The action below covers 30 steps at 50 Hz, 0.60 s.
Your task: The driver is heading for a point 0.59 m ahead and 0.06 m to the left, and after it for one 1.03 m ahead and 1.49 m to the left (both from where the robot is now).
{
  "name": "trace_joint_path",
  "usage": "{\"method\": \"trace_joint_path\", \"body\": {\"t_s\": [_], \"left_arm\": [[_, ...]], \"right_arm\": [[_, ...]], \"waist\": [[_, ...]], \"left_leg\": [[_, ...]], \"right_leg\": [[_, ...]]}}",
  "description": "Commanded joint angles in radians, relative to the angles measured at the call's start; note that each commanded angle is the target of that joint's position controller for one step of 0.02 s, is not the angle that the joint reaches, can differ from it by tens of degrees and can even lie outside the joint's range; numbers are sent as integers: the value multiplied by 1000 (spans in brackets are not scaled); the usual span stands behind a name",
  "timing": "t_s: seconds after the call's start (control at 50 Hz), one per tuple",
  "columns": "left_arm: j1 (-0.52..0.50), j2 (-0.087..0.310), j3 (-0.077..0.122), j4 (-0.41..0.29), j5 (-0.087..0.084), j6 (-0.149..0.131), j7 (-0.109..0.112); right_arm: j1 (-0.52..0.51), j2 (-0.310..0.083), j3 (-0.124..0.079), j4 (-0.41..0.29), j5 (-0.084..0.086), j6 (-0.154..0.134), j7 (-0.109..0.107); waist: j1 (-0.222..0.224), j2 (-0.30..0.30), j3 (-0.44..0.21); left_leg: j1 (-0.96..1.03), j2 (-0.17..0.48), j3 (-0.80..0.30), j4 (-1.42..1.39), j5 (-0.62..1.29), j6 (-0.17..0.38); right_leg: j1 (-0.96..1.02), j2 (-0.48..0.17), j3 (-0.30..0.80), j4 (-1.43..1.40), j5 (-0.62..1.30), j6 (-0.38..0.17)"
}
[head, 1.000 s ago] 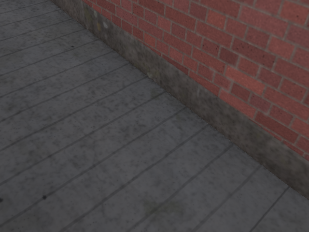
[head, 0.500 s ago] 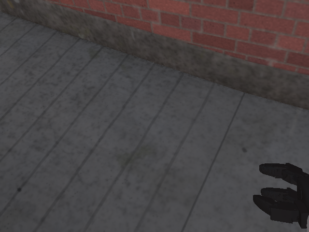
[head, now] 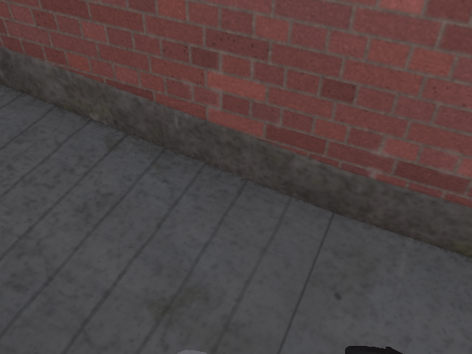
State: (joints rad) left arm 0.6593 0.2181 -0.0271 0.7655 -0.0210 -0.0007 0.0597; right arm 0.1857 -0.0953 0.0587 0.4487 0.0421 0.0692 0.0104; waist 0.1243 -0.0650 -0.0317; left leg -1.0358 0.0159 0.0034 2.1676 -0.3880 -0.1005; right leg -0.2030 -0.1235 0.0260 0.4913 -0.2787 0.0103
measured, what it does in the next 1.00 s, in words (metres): steps on the spot: left foot, then right foot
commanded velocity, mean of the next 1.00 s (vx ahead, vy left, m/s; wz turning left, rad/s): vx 0.50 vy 0.00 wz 0.05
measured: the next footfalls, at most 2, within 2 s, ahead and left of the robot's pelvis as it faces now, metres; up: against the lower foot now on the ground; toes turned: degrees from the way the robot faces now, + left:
left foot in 0.22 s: +0.01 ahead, +0.25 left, +0.01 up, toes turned +29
right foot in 0.94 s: +0.13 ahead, -0.01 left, +0.00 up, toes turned +8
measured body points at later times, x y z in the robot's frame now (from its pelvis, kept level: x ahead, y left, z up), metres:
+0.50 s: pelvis +0.07 +0.05 +0.00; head +0.03 +0.08 +0.45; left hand -0.10 +0.23 -0.14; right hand +0.28 -0.16 -0.09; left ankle -0.02 +0.22 -0.74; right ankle +0.18 -0.07 -0.54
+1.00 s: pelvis +0.03 +0.04 -0.04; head +0.05 +0.02 +0.41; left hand -0.11 +0.20 -0.14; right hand +0.31 -0.16 -0.11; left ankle -0.03 +0.21 -0.72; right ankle +0.09 -0.02 -0.74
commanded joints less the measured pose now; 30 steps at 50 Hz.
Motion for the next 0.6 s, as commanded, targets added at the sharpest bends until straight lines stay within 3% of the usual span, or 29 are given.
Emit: {"method": "trace_joint_path", "body": {"t_s": [0.02,0.04,0.06,0.08,0.1,0.12,0.14,0.16,0.18,0.2,0.22,0.24,0.26,0.28,0.3,0.32,0.34,0.36,0.38,0.42,0.44,0.46,0.48,0.54,0.56,0.58,0.6], "left_arm": [[-72,174,76,-11,-7,-5,13],[-213,161,75,-70,10,-8,17],[-260,204,95,-77,3,-6,2],[-290,248,117,-96,-9,-3,-11],[-227,251,129,-92,-15,-1,-24],[-208,241,130,-92,-20,5,-31],[-161,218,120,-94,-16,3,-25],[-101,176,101,-61,-5,10,-20],[-47,135,86,-44,4,12,-28],[-82,94,60,-78,17,-8,-42],[-139,95,38,-141,44,-42,-52],[-105,42,-1,-202,77,-81,-70],[-197,99,0,-269,38,-114,-42],[-348,96,-8,-317,-11,-118,-15],[-414,78,-22,-350,-16,-108,-3],[-357,51,-29,-316,-8,-84,1],[-299,17,-36,-305,2,-58,-3],[-229,12,-30,-268,6,-38,-11],[-133,17,-13,-209,-10,-13,-35],[50,40,8,-110,-12,24,-45],[98,49,15,-63,-27,39,-40],[124,71,20,-14,-23,45,-31],[114,65,24,7,-23,49,-17],[-45,48,-5,-57,1,51,-27],[-72,22,-23,-97,9,59,-36],[-99,40,-22,-100,15,61,-45],[-137,42,-23,-128,0,72,-53]], "right_arm": [[-164,-5,5,-145,-6,-40,16],[-146,-52,-14,-139,-12,-47,25],[-94,-51,-17,-97,-22,-41,35],[-77,-60,-22,-72,-20,-37,38],[-69,-84,-38,-43,-14,-37,31],[-70,-97,-46,-39,2,-38,26],[-25,-107,-55,-29,10,-47,9],[-21,-123,-65,25,26,-48,-2],[-18,-147,-79,43,27,-47,-11],[33,-191,-92,54,23,-44,-8],[215,-252,-107,90,18,-39,-18],[336,-357,-118,108,1,-25,-23],[471,-471,-192,163,-2,-42,-11],[479,-493,-203,210,-2,-56,-11],[378,-446,-184,214,0,-58,-12],[267,-349,-150,208,10,-47,-5],[100,-281,-123,173,8,-35,-8],[-6,-226,-105,141,0,-23,-12],[-114,-227,-107,123,-10,-18,-1],[-199,-269,-113,85,-23,-17,17],[-183,-280,-114,92,-22,-17,22],[-162,-253,-115,122,-25,-4,18],[-78,-240,-120,159,-21,-17,16],[36,-256,-133,222,-17,-50,-21],[15,-282,-141,235,-25,-61,-36],[-18,-297,-137,243,-31,-64,-39],[-46,-318,-138,222,-30,-66,-32]], "waist": [[-76,-161,146],[-120,-101,151],[-141,-152,113],[-139,-190,103],[-109,-220,114],[-105,-260,148],[-99,-322,165],[-87,-283,193],[-69,-243,209],[-105,-217,192],[-191,-182,100],[-166,-62,-46],[-313,-176,-159],[-308,-166,-6],[-260,-40,68],[-186,101,96],[-76,222,150],[-9,322,143],[58,404,131],[147,451,99],[152,450,124],[144,448,140],[98,380,179],[34,360,220],[39,353,185],[50,358,165],[45,358,168]], "left_leg": [[-6,89,-29,-378,86,33],[193,131,-83,-573,234,30],[393,113,6,-718,225,37],[560,91,66,-862,147,46],[690,40,134,-950,45,48],[737,27,121,-1085,-39,70],[759,24,38,-1311,-87,91],[759,6,42,-1545,-93,100],[838,-2,38,-1632,-75,109],[985,44,-51,-1606,23,128],[1213,178,-252,-1589,120,171],[1409,408,-549,-1556,456,259],[1368,530,-951,-1848,90,470],[1372,516,-902,-1913,-133,492],[1290,472,-779,-1920,-159,432],[1143,414,-638,-1915,-203,366],[936,368,-476,-1916,-201,285],[733,297,-322,-1915,-221,224],[577,243,-175,-1927,-212,208],[309,223,14,-2007,-279,152],[238,245,50,-2032,-335,151],[273,213,125,-2012,-306,134],[405,225,137,-2008,-279,156],[714,294,158,-2037,-187,144],[791,355,141,-2053,-208,129],[843,345,167,-2053,-176,111],[864,382,172,-2085,-200,117]], "right_leg": [[-54,-182,240,-320,-456,-152],[-226,-152,168,-303,-415,-135],[-300,-152,99,-349,-408,-134],[-351,-138,41,-378,-390,-127],[-352,-122,0,-381,-377,-136],[-323,-109,7,-356,-392,-138],[-204,-89,36,-302,-399,-124],[-109,-84,66,-230,-375,-114],[-126,-75,56,-133,-296,-94],[-247,-28,2,47,-145,-59],[-479,-23,-30,278,-218,-2],[-693,6,-59,564,-388,58],[-785,55,68,687,-273,93],[-986,12,87,826,-239,106],[-1030,-11,87,891,-189,105],[-974,-22,96,939,-172,106],[-901,-41,140,936,-140,104],[-741,-4,104,977,-99,108],[-610,34,43,1052,-8,114],[-304,128,-69,1245,77,159],[-229,165,-78,1333,69,172],[-231,192,-82,1301,58,170],[-350,183,-38,1249,66,153],[-504,120,-25,1022,87,100],[-491,82,-33,901,92,73],[-448,72,-69,788,87,57],[-426,48,-86,723,57,50]]}}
